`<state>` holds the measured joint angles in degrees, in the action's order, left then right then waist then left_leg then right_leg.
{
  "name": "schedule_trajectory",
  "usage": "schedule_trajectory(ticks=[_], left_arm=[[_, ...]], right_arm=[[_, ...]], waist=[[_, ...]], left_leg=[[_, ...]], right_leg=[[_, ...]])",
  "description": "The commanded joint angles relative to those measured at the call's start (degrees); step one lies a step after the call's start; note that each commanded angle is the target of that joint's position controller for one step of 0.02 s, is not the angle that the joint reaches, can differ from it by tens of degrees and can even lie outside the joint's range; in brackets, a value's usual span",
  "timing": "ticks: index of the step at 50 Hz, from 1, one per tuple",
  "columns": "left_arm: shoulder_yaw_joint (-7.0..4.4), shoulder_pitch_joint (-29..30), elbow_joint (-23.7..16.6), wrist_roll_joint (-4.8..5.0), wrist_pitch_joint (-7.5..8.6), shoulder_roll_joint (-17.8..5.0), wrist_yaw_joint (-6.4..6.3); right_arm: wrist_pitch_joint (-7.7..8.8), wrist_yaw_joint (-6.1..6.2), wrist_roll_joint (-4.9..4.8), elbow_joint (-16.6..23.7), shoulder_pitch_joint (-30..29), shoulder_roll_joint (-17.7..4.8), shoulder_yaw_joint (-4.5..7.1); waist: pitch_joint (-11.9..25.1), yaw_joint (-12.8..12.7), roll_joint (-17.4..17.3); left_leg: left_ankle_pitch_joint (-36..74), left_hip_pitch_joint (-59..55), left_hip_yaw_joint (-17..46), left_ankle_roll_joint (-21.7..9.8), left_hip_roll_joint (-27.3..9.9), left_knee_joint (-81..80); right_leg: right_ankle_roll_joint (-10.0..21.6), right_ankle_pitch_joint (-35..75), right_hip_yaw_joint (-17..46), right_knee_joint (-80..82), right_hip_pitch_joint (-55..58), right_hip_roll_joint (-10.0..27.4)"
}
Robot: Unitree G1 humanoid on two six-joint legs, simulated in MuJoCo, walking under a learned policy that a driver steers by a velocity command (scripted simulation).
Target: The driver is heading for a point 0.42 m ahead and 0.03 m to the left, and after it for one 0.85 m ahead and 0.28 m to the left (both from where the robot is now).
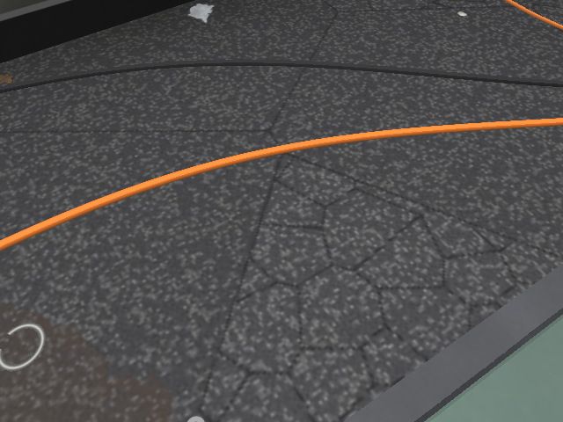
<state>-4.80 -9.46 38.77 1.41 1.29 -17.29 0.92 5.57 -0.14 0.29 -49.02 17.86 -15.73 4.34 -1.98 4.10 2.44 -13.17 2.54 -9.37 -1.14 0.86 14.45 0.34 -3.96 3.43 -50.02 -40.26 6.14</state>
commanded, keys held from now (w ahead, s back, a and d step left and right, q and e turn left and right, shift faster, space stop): w+e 0.02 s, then w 0.22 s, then w+q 0.10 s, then q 0.66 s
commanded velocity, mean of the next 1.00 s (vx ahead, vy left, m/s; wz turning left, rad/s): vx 0.28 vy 0.00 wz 0.17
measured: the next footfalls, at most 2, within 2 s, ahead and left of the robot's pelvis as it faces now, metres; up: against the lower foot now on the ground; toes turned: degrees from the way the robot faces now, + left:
right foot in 0.18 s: +0.26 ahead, -0.15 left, +0.00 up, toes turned -7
left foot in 0.66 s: +0.51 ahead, +0.05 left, +0.00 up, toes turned +5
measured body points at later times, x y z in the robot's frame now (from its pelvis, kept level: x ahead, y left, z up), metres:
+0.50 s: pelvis +0.27 -0.07 +0.00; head +0.30 -0.08 +0.45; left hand +0.36 +0.20 -0.11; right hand +0.40 -0.35 -0.12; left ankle +0.43 +0.10 -0.68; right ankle +0.22 -0.15 -0.74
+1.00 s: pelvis +0.41 -0.05 -0.01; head +0.46 -0.03 +0.44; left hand +0.50 +0.25 -0.12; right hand +0.63 -0.29 -0.10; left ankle +0.47 +0.04 -0.74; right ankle +0.50 -0.21 -0.71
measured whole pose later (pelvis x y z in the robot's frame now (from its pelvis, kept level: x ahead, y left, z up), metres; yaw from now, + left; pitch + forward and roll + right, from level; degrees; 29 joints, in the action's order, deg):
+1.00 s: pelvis +0.41 -0.05 -0.01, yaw +15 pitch +4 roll -1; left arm -3.5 -6.7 42.4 -0.2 -0.3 -16.5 -2.4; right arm -1.6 1.3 -0.1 -36.9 9.9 -17.5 4.5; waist -2.3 1.5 0.1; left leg -5.7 24.4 7.6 -3.5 6.3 27.2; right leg -4.3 -19.3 7.3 -47.5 -30.2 0.1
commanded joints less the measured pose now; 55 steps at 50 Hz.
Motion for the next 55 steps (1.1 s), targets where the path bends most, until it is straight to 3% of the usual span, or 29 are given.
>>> schedule_trajectory(ticks=[1,4,6,7,8,9,10,11,12,13,14,15,17,19,24,29,31,33,34,35,36,37,38,39,41,44,47,52,55], left_arm=[[0.49,5.57,-5.38,-0.09,0.99,-0.54,1.20],[0.78,9.37,-7.49,0.00,1.09,-0.27,1.87],[0.26,8.89,-8.08,-0.28,1.16,-1.56,2.10],[-0.43,6.46,-7.74,-0.58,1.11,-2.93,2.05],[-1.69,-0.45,-5.90,-0.71,1.03,-5.01,1.85],[-3.39,-9.69,-3.04,-0.60,0.84,-8.21,1.12],[-4.70,-17.52,-1.54,-0.91,0.45,-13.90,-0.07],[-4.15,-15.91,-2.23,-0.55,0.98,-15.56,0.13],[-2.64,-14.74,-2.28,-0.85,1.48,-10.55,0.59],[-1.92,-11.90,-1.89,-1.00,1.86,-8.31,0.64],[-1.31,-8.08,-1.62,-1.00,2.23,-6.56,0.71],[-0.66,-5.32,-1.70,-1.33,2.66,-4.35,0.76],[-0.59,-3.34,-1.22,-1.85,3.64,-3.79,0.69],[-0.77,-2.38,0.01,-2.31,4.72,-4.56,0.45],[-0.64,-1.14,1.85,-2.69,4.41,-4.98,-1.43],[-1.43,-3.18,3.97,-1.24,2.04,-7.18,-2.82],[-1.81,-1.82,3.69,-0.46,0.85,-7.98,-3.55],[-1.60,-1.14,3.12,-0.23,-0.03,-7.26,-4.09],[-0.82,-3.45,1.92,-1.94,0.32,-5.69,-3.88],[0.89,-10.17,0.85,-3.64,0.79,-0.39,-2.74],[0.31,-7.91,2.14,-2.19,1.09,-4.87,-1.75],[-0.05,-3.47,0.84,-0.54,0.84,-6.14,-1.58],[-0.10,-1.52,1.04,-0.98,0.31,-5.78,-2.16],[-0.39,-0.41,0.94,-1.62,-0.48,-6.19,-2.81],[-0.48,-1.37,0.70,-1.79,-1.50,-5.36,-3.14],[0.03,-1.84,1.19,-1.88,-1.33,-3.63,-3.70],[0.11,-0.34,1.05,-1.74,-1.29,-3.65,-3.71],[-0.20,1.01,0.37,-1.21,0.03,-4.29,-2.83],[-0.78,-2.76,1.40,-0.93,1.10,-4.67,-1.96]], right_arm=[[0.37,0.50,-0.48,3.83,-2.92,-9.63,2.08],[-0.54,0.20,-1.51,2.07,0.43,-10.74,2.33],[-1.19,0.16,-2.11,1.39,0.59,-12.04,2.61],[-1.47,0.30,-2.32,1.21,0.27,-13.02,2.79],[-1.84,0.48,-2.44,1.00,-0.47,-13.20,2.63],[-1.86,0.77,-2.03,1.03,-0.09,-11.62,1.85],[-1.28,0.64,0.08,3.19,1.25,-6.81,0.06],[0.28,-0.04,-0.47,3.67,4.94,-3.96,-1.35],[1.32,-0.70,-2.71,4.15,-0.28,-9.28,0.15],[1.65,-0.93,-3.77,5.26,-4.12,-9.20,-0.01],[1.51,-0.56,-2.89,4.81,-5.03,-8.34,-0.11],[0.84,-0.38,-1.91,4.23,-4.75,-8.57,0.29],[-0.95,-0.56,-1.90,2.69,-1.04,-6.77,0.15],[-2.21,-0.06,-1.68,2.52,-1.04,-5.68,0.13],[-1.91,-0.57,-0.67,4.68,-7.14,-3.09,-0.66],[-2.01,-2.89,-0.59,8.78,-11.23,-4.51,-0.20],[-2.13,-3.67,-0.25,9.58,-9.11,-6.03,0.58],[-1.92,-3.28,-0.07,7.79,0.33,-9.56,2.50],[-1.99,-1.94,0.33,8.51,3.57,-15.07,3.85],[-2.09,-1.53,1.22,10.07,1.54,-18.55,3.88],[-2.60,-1.72,0.71,11.70,1.01,-14.24,3.01],[-2.89,-1.63,0.09,12.90,-2.97,-11.89,2.44],[-3.54,-1.26,-1.01,13.11,-5.58,-9.72,1.90],[-4.22,-0.76,-1.35,13.60,-7.62,-8.43,1.43],[-4.98,-0.23,-0.06,14.67,-9.26,-9.00,1.62],[-5.41,0.92,0.01,15.27,-8.26,-10.78,2.46],[-6.23,1.82,-0.47,16.14,-8.94,-11.21,2.77],[-7.48,1.80,-0.44,17.11,-8.98,-10.84,2.82],[-8.19,1.89,-1.25,17.81,-10.16,-10.27,2.64]], waist=[[-1.09,0.16,-5.63],[-2.76,0.82,-5.48],[-2.06,-1.00,-6.58],[0.12,-3.11,-7.79],[4.25,-7.64,-7.65],[9.40,-11.95,-6.47],[16.66,-12.94,3.79],[25.40,-8.78,11.70],[21.89,-11.26,4.75],[13.74,-10.47,4.12],[9.00,-7.95,-0.16],[6.54,-6.13,0.59],[5.29,-3.53,1.82],[2.61,-2.37,0.52],[0.97,-3.99,1.16],[2.15,-5.71,1.72],[3.30,-4.09,2.53],[8.00,0.54,-0.62],[13.05,0.95,-10.30],[20.88,-4.93,-19.49],[26.85,-0.99,-10.93],[20.21,-1.27,-8.06],[14.30,-2.41,-2.95],[10.30,-3.42,-3.14],[8.15,-5.34,-7.25],[10.09,-4.89,-8.55],[10.80,-4.03,-9.31],[9.40,-2.79,-11.97],[8.94,-5.28,-12.25]], left_leg=[[17.93,-0.14,3.78,-7.80,-15.03,-5.74],[20.48,-4.01,3.19,-7.66,-17.02,-4.55],[32.10,-6.74,2.27,-7.16,-18.06,-0.64],[42.10,-7.44,1.38,-6.58,-18.01,3.92],[48.95,-6.07,-0.53,-5.34,-16.68,12.64],[45.47,1.62,-2.21,-3.39,-14.36,24.31],[17.43,21.04,-3.10,-0.31,-9.69,45.09],[-20.86,34.76,6.75,1.57,-0.58,61.20],[-18.80,40.36,13.50,0.99,-3.65,64.42],[-15.13,42.14,12.35,0.00,-6.00,62.76],[-10.47,40.10,12.22,-0.14,-8.57,57.87],[-7.60,37.02,12.58,0.11,-10.03,54.50],[-3.54,31.83,13.14,0.82,-10.74,52.76],[-0.93,31.92,13.66,2.27,-9.54,50.07],[17.12,28.57,10.77,3.07,-6.26,29.92],[13.99,30.35,8.70,0.90,-4.57,21.64],[7.80,28.29,7.00,-0.91,-2.79,20.43],[14.74,15.44,5.79,-3.92,1.15,13.00],[42.05,2.20,19.89,-8.36,-8.49,13.23],[57.22,-14.00,43.92,-21.76,-22.19,13.77],[44.63,-14.05,44.10,-22.00,-20.95,10.49],[34.36,-8.33,38.17,-19.55,-18.60,8.83],[24.61,-1.50,34.25,-16.33,-15.86,6.91],[18.10,5.70,32.15,-14.69,-14.29,5.06],[13.00,13.70,29.96,-13.16,-10.64,2.61],[14.57,13.68,29.11,-13.07,-9.61,3.36],[5.31,14.39,30.57,-11.69,-8.49,3.54],[-0.41,13.46,35.82,-10.39,-7.90,4.69],[2.58,14.23,36.99,-8.13,-5.85,8.41]], right_leg=[[0.51,5.86,-2.68,7.56,1.25,-0.24],[2.25,1.28,-4.05,12.57,2.24,-1.71],[4.30,-4.43,-5.75,14.92,5.79,-3.97],[5.52,-6.80,-7.17,15.88,10.70,-5.92],[7.15,-4.65,-8.48,19.13,20.89,-8.15],[8.77,-0.51,-7.18,20.27,36.44,-8.70],[13.93,1.08,12.77,19.07,56.73,4.75],[23.00,-4.38,40.65,28.72,64.83,16.38],[20.46,-5.77,35.43,30.76,61.79,15.01],[17.93,-2.42,24.94,30.86,53.83,12.77],[15.61,1.14,18.28,32.01,45.23,10.18],[14.49,4.44,13.81,33.81,39.19,8.46],[14.37,5.09,9.50,38.27,32.52,7.56],[14.23,16.80,3.77,39.95,29.30,7.46],[10.05,25.76,-9.90,39.02,28.28,3.16],[9.11,28.58,-9.70,32.72,38.66,7.68],[7.78,34.17,-9.64,26.24,40.67,8.49],[3.98,33.57,-12.08,9.63,38.05,3.95],[-0.16,12.56,-13.05,-7.36,26.77,-1.12],[-3.77,-37.20,-6.35,-26.45,7.74,-12.72],[-2.79,-35.32,3.86,-30.66,5.96,-10.05],[-2.00,-30.54,3.30,-29.59,2.71,-8.18],[-2.05,-26.72,2.41,-25.50,1.95,-6.08],[-2.27,-24.04,2.27,-20.96,3.43,-4.70],[-2.62,-20.79,1.24,-14.23,9.18,-5.38],[-4.19,-18.64,1.25,-5.71,11.03,-6.42],[-5.03,-14.70,2.09,-0.14,12.44,-6.75],[-4.17,-14.89,2.43,9.41,15.52,-7.86],[-1.97,-8.65,0.86,24.15,23.75,-8.13]])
